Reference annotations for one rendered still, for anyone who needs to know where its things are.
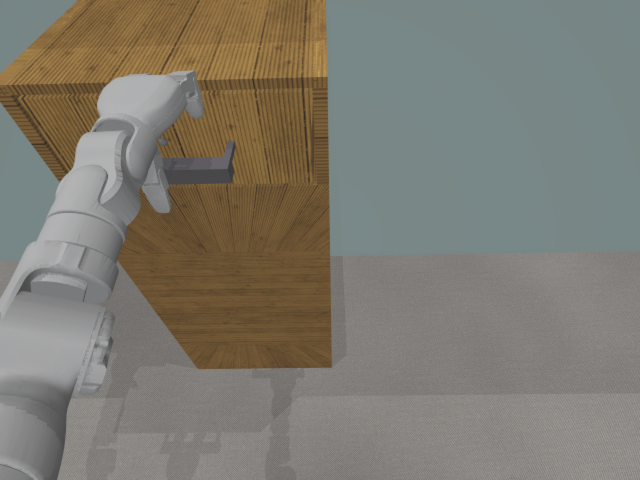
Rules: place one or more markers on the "handle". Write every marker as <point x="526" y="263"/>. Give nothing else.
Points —
<point x="201" y="170"/>

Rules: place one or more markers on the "left robot hand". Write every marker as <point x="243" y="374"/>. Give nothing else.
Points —
<point x="157" y="101"/>

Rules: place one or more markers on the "robot left forearm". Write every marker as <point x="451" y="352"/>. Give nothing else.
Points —
<point x="75" y="254"/>

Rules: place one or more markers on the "drawer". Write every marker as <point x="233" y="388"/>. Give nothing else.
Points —
<point x="273" y="131"/>

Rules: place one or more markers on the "left robot upper arm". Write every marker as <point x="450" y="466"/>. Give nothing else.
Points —
<point x="51" y="350"/>

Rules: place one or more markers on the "cabinet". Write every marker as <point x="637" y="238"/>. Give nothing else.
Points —
<point x="238" y="273"/>

